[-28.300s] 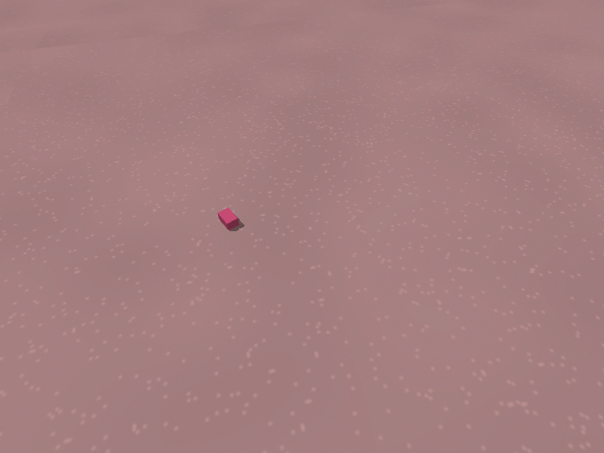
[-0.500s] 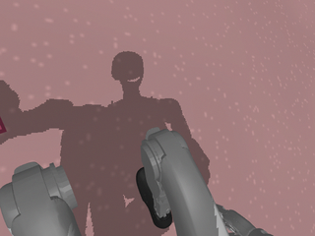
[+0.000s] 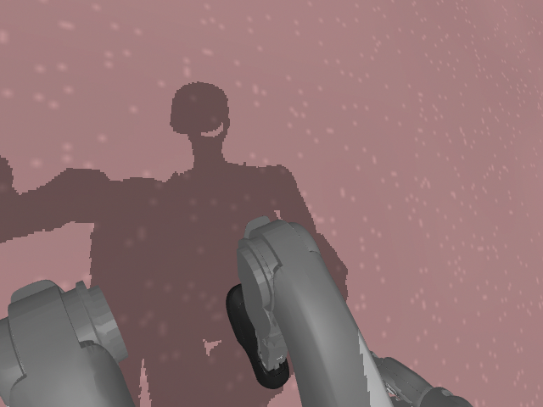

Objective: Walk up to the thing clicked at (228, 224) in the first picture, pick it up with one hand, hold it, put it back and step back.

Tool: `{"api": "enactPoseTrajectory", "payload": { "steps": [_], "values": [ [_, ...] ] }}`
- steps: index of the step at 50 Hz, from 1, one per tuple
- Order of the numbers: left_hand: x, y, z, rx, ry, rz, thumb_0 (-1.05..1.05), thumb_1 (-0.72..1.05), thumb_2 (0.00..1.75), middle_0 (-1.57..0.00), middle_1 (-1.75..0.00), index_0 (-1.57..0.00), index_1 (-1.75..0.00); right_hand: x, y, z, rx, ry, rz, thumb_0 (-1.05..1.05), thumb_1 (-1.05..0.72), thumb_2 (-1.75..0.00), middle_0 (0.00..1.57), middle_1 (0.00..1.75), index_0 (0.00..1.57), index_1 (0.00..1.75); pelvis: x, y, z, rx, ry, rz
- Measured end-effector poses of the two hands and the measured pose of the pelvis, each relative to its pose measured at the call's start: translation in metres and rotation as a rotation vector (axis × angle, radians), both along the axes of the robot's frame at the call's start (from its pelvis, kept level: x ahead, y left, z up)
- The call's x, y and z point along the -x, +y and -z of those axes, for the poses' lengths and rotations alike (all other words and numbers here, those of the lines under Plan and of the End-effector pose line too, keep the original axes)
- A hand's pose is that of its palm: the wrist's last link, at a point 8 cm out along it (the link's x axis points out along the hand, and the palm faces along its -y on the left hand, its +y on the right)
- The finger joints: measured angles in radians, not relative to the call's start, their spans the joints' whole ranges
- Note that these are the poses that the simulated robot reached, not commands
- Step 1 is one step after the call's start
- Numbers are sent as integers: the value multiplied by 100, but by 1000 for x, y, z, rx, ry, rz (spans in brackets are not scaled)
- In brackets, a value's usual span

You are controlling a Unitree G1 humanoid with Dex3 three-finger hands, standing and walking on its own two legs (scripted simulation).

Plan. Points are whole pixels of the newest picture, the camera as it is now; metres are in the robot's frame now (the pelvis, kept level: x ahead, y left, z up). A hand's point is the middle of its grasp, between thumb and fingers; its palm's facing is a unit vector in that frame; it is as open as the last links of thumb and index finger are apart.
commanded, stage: close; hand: left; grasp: from above
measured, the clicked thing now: out of the picture +0.42 +0.32 -0.28
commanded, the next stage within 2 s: settle in 1.38 s
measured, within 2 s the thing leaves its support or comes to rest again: leaves its support in 1.78 s
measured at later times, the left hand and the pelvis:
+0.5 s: hand out of the picture +0.41 +0.32 -0.25, palm faces -0.42 -0.18 -0.89, open 11.3 cm; pelvis +0.00 +0.00 +0.00, yaw +0 degrees
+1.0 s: hand out of the picture +0.41 +0.32 -0.25, palm faces -0.41 -0.19 -0.89, open 8.7 cm; pelvis -0.01 +0.00 +0.00, yaw +0 degrees
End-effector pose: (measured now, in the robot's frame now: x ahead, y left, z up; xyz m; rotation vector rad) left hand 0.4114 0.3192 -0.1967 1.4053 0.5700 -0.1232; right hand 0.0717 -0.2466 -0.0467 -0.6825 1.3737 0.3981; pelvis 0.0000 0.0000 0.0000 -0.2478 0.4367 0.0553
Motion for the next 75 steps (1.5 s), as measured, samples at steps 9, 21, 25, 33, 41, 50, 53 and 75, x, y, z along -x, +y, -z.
{"api": "enactPoseTrajectory", "payload": {
  "steps": [9, 21, 25, 33, 41, 50, 53, 75],
  "values": [
    [-3, 3, 0, -2, 0, -13, 0, -27, 79, -27, -83, -28, -82, 2, 1, -4, -1, -1, 3, 0, -90, -90, 20, 30, 20, 30, 1, 2, -1, 7, -3, 0],
    [-3, 2, 1, 1, 17, -4, 0, -11, 65, -39, -75, -40, -73, 6, 3, -6, -7, 0, -1, 0, -90, -90, 20, 30, 20, 30, 3, 2, -1, 8, -11, 2],
    [-3, 2, 0, -2, 7, -2, 0, -5, 61, -43, -71, -44, -69, 7, 3, -6, -6, 5, -1, 0, -90, -90, 20, 30, 20, 30, 3, 1, -3, 7, -9, 3],
    [-4, 2, -1, -4, 4, -6, 0, 6, 52, -51, -63, -54, -60, 7, 3, -8, -2, -4, 0, 0, -90, -90, 20, 30, 20, 30, 4, 1, -4, 9, -8, 4],
    [-6, 3, -3, -2, 1, -12, 0, 17, 44, -59, -55, -63, -52, 8, 2, -8, -2, -9, 2, 0, -90, -90, 20, 30, 20, 30, 5, 1, -3, 7, -11, 4],
    [-3, 3, -5, -1, 6, -12, 0, 28, 35, -66, -46, -72, -44, 10, 1, -6, -3, -6, 5, 0, -90, -90, 20, 30, 20, 30, 5, 0, -4, 3, -12, 5],
    [-3, 3, -6, -1, 4, -13, 0, 30, 32, -69, -43, -73, -42, 10, 2, -6, -5, -4, 1, 0, -90, -90, 20, 30, 20, 30, 5, -1, -4, 1, -13, 5],
    [-4, 3, -7, -3, -3, -12, 0, 27, 21, -84, -33, -87, -28, 8, 1, -7, 19, -12, 6, 0, -90, -90, 20, 30, 20, 30, 6, 0, -5, 2, -7, 7]
  ]
}}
